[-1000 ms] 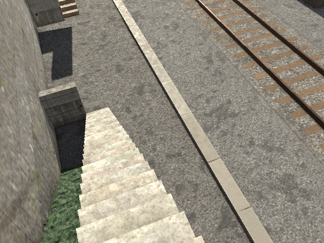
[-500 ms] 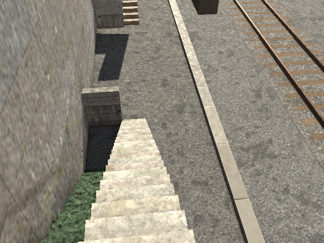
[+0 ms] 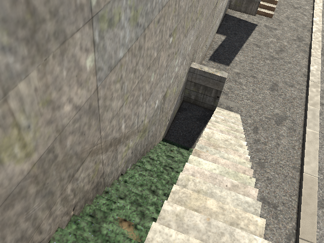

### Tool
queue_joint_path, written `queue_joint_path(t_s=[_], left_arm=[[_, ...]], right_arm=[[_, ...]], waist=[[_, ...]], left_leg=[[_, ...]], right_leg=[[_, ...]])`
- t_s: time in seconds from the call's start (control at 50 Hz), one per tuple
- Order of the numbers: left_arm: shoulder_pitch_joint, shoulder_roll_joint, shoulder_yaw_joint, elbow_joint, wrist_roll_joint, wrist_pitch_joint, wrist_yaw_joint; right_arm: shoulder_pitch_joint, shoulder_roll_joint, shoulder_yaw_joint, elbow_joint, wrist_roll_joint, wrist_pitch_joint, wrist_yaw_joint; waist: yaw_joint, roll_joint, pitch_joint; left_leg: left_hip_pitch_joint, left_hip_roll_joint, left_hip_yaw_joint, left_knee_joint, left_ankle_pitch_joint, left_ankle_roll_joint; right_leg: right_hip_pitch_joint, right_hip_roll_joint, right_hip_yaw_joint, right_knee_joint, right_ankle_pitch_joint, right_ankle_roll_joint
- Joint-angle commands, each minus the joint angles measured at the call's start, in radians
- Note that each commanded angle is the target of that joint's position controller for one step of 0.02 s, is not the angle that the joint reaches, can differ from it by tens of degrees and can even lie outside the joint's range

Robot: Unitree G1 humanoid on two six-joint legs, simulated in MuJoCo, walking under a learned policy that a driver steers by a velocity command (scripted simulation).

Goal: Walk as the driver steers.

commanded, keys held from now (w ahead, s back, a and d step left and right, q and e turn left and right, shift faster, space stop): w+e+shift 0.74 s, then e+shift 0.20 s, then q+shift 0.06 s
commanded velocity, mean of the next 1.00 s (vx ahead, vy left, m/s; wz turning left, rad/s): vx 0.90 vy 0.00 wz -0.72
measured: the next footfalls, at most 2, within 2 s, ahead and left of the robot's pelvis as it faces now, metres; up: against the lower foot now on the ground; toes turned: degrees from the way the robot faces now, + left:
right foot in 0.82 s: +0.35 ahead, -0.13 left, -0.19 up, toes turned -39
left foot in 1.18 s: +0.59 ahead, -0.23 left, -0.38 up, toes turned -52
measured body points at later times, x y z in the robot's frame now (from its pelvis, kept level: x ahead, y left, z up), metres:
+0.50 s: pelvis +0.17 +0.05 -0.10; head +0.13 +0.08 +0.34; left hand +0.42 +0.16 -0.18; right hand +0.10 -0.17 -0.25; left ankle +0.09 +0.07 -0.74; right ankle +0.34 -0.14 -0.68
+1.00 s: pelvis +0.39 -0.15 -0.23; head +0.45 -0.16 +0.22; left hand +0.54 +0.07 -0.38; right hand +0.27 -0.42 -0.33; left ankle +0.54 -0.06 -0.85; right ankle +0.32 -0.10 -0.93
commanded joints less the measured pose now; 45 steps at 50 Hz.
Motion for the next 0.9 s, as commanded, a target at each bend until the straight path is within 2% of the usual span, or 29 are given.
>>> queue_joint_path(t_s=[0.02,0.04,0.06,0.08,0.1,0.12,0.14,0.16,0.2,0.24,0.26,0.28,0.32,0.36,0.38,0.42,0.48,0.58,0.64,0.7,0.72,0.74,0.78,0.8,0.82,0.84,0.86,0.88,0.9], left_arm=[[-0.152,0.063,0.039,-0.097,0.052,0.020,0.043],[-0.164,0.007,0.031,-0.142,0.068,0.015,0.045],[-0.121,0.029,0.032,-0.104,0.074,0.006,0.038],[-0.108,-0.046,0.006,-0.149,0.061,-0.001,0.036],[-0.046,-0.015,0.013,-0.118,0.007,-0.008,0.018],[-0.135,-0.172,-0.044,-0.134,0.243,-0.039,0.052],[-0.160,-0.166,-0.038,-0.135,0.273,-0.038,0.075],[-0.110,-0.137,-0.026,-0.110,0.289,-0.030,0.097],[-0.152,-0.060,0.001,-0.135,0.261,-0.026,0.103],[-0.283,-0.046,0.006,-0.182,0.247,-0.036,0.111],[-0.254,-0.088,0.000,-0.194,0.228,-0.048,0.093],[-0.236,-0.125,-0.012,-0.195,0.222,-0.055,0.076],[-0.301,-0.157,-0.005,-0.221,0.206,-0.040,0.045],[-0.321,-0.136,0.009,-0.248,0.209,-0.035,0.033],[-0.364,-0.145,0.007,-0.267,0.199,-0.023,0.039],[-0.361,-0.168,0.005,-0.264,0.174,-0.026,0.039],[-0.315,-0.250,-0.013,-0.234,0.180,-0.039,0.004],[-0.337,-0.231,0.000,-0.209,0.196,-0.039,-0.019],[-0.323,-0.150,0.018,-0.185,0.176,-0.054,-0.024],[-0.279,-0.126,0.028,-0.133,0.181,-0.054,-0.019],[-0.226,-0.099,0.038,-0.093,0.157,-0.065,-0.019],[-0.140,-0.107,0.038,-0.078,0.163,-0.076,-0.018],[0.089,0.010,0.093,0.020,0.156,-0.041,0.020],[0.107,0.019,0.101,0.014,0.182,-0.032,0.039],[0.201,0.063,0.119,-0.002,0.083,-0.100,0.020],[0.242,0.124,0.117,0.037,0.114,-0.126,0.018],[0.295,0.112,0.087,0.046,0.115,-0.122,0.028],[0.288,0.083,0.090,0.015,0.101,-0.095,0.044],[0.227,0.024,0.075,-0.059,0.092,-0.073,0.039]], right_arm=[[0.231,-0.138,0.001,-0.033,-0.061,-0.002,-0.009],[0.132,-0.103,0.034,-0.091,-0.031,-0.012,-0.016],[0.143,-0.029,0.055,-0.074,-0.059,-0.025,0.007],[0.078,-0.050,0.055,-0.103,-0.034,-0.033,-0.006],[0.123,-0.095,0.036,-0.073,-0.025,-0.037,-0.005],[0.057,-0.073,0.061,-0.017,-0.186,-0.061,-0.099],[0.011,-0.068,0.075,-0.012,-0.196,-0.084,-0.123],[0.014,-0.094,0.083,0.007,-0.179,-0.101,-0.114],[0.010,-0.058,0.094,0.039,-0.111,-0.118,-0.096],[0.101,-0.075,0.097,0.091,-0.114,-0.130,-0.089],[0.152,-0.064,0.095,0.113,-0.128,-0.133,-0.073],[0.109,-0.059,0.099,0.132,-0.129,-0.135,-0.065],[0.073,-0.052,0.088,0.138,-0.110,-0.133,-0.056],[0.166,-0.029,0.088,0.175,-0.117,-0.114,-0.062],[0.286,-0.064,0.067,0.209,-0.129,-0.101,-0.062],[0.366,-0.022,0.069,0.233,-0.138,-0.085,-0.070],[0.373,-0.004,0.074,0.252,-0.135,-0.110,-0.067],[0.404,-0.003,0.061,0.266,-0.137,-0.120,-0.054],[0.388,-0.015,0.042,0.258,-0.152,-0.102,-0.073],[0.432,-0.034,0.038,0.277,-0.159,-0.077,-0.079],[0.392,-0.037,0.041,0.271,-0.161,-0.056,-0.090],[0.341,-0.042,0.043,0.256,-0.171,-0.060,-0.087],[0.277,-0.120,0.016,0.235,-0.157,-0.039,-0.093],[0.279,-0.162,-0.010,0.223,-0.142,-0.034,-0.108],[0.096,-0.209,0.008,0.152,0.133,-0.067,-0.139],[0.102,-0.157,0.015,0.119,0.099,-0.076,-0.177],[0.238,-0.097,0.015,0.083,0.053,-0.093,-0.168],[0.229,-0.076,0.029,0.048,-0.012,-0.087,-0.133],[0.267,-0.152,0.005,0.067,-0.037,-0.079,-0.087]], waist=[[-0.136,0.193,-0.160],[-0.053,0.185,-0.166],[-0.041,0.095,-0.223],[0.007,0.112,-0.224],[0.015,0.021,-0.231],[0.018,0.060,-0.131],[0.016,0.029,-0.101],[0.021,0.027,-0.158],[0.009,-0.015,-0.090],[-0.067,0.041,-0.019],[-0.056,-0.040,-0.017],[-0.025,-0.009,0.020],[-0.058,0.016,0.098],[-0.092,-0.027,0.124],[-0.143,-0.008,0.126],[-0.165,0.012,0.146],[-0.094,-0.004,0.131],[-0.103,0.085,0.130],[-0.072,0.101,0.108],[-0.072,0.110,0.071],[-0.050,0.075,0.072],[-0.010,0.056,0.040],[0.103,0.119,-0.038],[0.148,-0.008,0.049],[0.156,0.008,0.292],[0.130,-0.043,0.259],[0.001,-0.103,0.102],[0.013,-0.110,-0.020],[-0.007,-0.023,-0.134]], left_leg=[[0.516,0.201,-0.211,-0.179,0.194,-0.049],[0.524,0.293,-0.249,-0.142,0.444,-0.048],[0.404,0.275,-0.150,-0.080,0.330,-0.077],[0.399,0.328,-0.155,-0.088,0.438,-0.141],[0.347,0.391,-0.191,-0.179,0.415,-0.146],[0.153,0.338,-0.264,-0.248,0.160,-0.107],[0.110,0.366,-0.278,-0.241,0.057,-0.059],[0.181,0.381,-0.285,-0.225,0.051,-0.024],[0.215,0.315,-0.151,-0.171,-0.083,-0.074],[0.274,0.313,-0.168,-0.161,-0.169,-0.096],[0.218,0.300,-0.137,-0.209,-0.253,-0.105],[0.166,0.300,-0.105,-0.191,-0.342,-0.101],[0.143,0.285,-0.055,-0.189,-0.470,-0.086],[0.273,0.334,-0.081,-0.153,-0.350,-0.089],[0.416,0.368,-0.110,-0.161,-0.277,-0.085],[0.490,0.405,-0.081,-0.128,-0.035,-0.097],[0.378,0.400,-0.006,-0.112,0.100,-0.100],[0.414,0.379,0.156,-0.032,0.136,-0.084],[0.393,0.377,0.273,-0.062,0.202,-0.094],[0.484,0.336,0.366,0.041,0.235,-0.060],[0.418,0.282,0.432,0.129,0.252,-0.066],[0.278,0.259,0.429,0.207,0.277,-0.047],[0.156,0.245,0.356,0.582,0.460,-0.037],[0.103,0.142,0.317,0.862,0.096,-0.047],[-0.208,0.025,0.335,1.095,-0.577,-0.054],[-0.365,-0.025,0.243,1.172,-0.883,-0.011],[-0.490,0.006,0.128,1.011,-0.837,-0.029],[-0.590,0.059,0.112,0.969,-0.762,-0.018],[-0.577,0.069,0.062,0.885,-0.586,-0.018]], right_leg=[[-0.588,0.178,0.029,0.120,0.143,-0.141],[-0.685,0.154,0.041,0.110,0.291,-0.139],[-0.672,0.114,0.073,-0.079,0.525,-0.149],[-0.697,0.096,0.058,-0.059,0.622,-0.126],[-0.677,0.084,0.068,-0.220,0.712,-0.092],[-0.641,0.145,0.077,-0.330,0.900,-0.006],[-0.643,0.134,0.091,-0.347,0.998,0.031],[-0.627,0.129,0.084,-0.320,1.060,0.022],[-0.695,0.132,0.102,-0.502,1.199,-0.015],[-0.798,0.139,0.053,-0.533,1.213,-0.051],[-0.743,0.126,0.060,-0.582,1.255,-0.077],[-0.694,0.105,0.071,-0.635,1.342,-0.083],[-0.754,0.094,0.031,-0.619,1.363,-0.083],[-0.888,0.080,0.018,-0.616,1.302,-0.091],[-1.001,0.062,-0.020,-0.618,1.221,-0.090],[-1.042,0.038,-0.011,-0.624,1.159,-0.093],[-0.884,0.032,-0.069,-0.580,1.217,-0.127],[-0.778,0.034,-0.180,-0.645,1.262,-0.183],[-0.513,0.019,-0.241,-0.814,1.252,-0.192],[-0.338,0.049,-0.336,-0.888,1.238,-0.203],[-0.166,0.090,-0.404,-1.008,1.224,-0.200],[0.095,0.139,-0.464,-1.045,1.231,-0.173],[0.434,0.187,-0.417,-1.138,1.078,-0.177],[0.441,0.131,-0.258,-1.466,0.999,-0.221],[0.602,0.102,0.024,-1.907,1.201,-0.219],[0.721,0.079,-0.017,-1.685,2.018,-0.162],[0.872,0.013,0.003,-1.322,2.446,-0.204],[0.940,0.044,0.036,-1.227,2.188,-0.214],[0.893,0.050,0.104,-1.245,1.842,-0.257]])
